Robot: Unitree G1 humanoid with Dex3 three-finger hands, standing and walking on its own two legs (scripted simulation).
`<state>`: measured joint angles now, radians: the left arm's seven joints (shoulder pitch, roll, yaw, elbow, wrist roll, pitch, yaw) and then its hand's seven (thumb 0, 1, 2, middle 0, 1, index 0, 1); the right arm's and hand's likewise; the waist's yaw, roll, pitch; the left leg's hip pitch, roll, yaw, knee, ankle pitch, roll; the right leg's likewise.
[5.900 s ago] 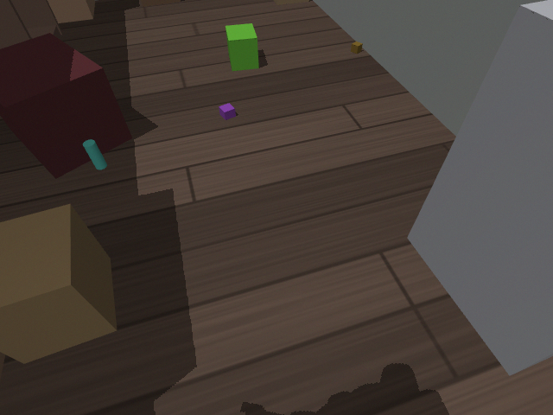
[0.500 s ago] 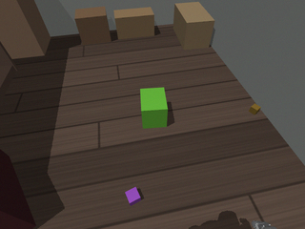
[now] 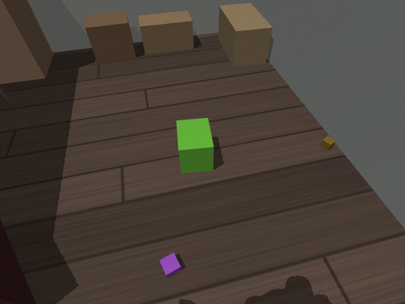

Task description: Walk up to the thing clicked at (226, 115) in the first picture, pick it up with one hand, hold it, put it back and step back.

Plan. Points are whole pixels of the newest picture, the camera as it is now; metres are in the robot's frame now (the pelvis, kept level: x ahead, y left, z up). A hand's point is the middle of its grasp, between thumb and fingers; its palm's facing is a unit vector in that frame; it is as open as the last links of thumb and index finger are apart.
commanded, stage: walk up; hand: left
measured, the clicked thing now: (170, 265) +0.42 +0.17 -0.75
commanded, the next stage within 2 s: stand in 0.58 s
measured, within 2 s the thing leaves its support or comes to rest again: neither
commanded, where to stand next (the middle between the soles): +0.04 +0.00 m, yaw -1 degrees
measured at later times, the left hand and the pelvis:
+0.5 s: hand out of the picture +0.09 +0.25 -0.16, palm faces -0.01 -0.94 -0.33, open 7.4 cm; pelvis +0.01 +0.00 +0.00, yaw +0 degrees
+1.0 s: hand out of the picture +0.09 +0.25 -0.16, palm faces -0.02 -0.94 -0.35, open 7.4 cm; pelvis +0.01 +0.00 +0.00, yaw +0 degrees
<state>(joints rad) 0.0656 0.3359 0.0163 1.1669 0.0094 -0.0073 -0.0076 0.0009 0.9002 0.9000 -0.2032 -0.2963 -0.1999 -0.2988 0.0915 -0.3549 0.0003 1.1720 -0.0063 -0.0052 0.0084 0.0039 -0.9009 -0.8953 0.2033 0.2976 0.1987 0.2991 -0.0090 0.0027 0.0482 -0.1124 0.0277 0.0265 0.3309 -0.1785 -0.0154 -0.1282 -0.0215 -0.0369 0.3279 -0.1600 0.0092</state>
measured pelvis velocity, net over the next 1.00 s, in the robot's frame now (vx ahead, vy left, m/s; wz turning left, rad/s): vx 0.01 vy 0.00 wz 0.00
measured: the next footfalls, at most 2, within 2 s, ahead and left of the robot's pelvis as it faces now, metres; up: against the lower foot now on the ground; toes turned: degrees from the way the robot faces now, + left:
none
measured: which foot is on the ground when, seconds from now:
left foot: down 0.00-1.00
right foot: down 0.00-1.00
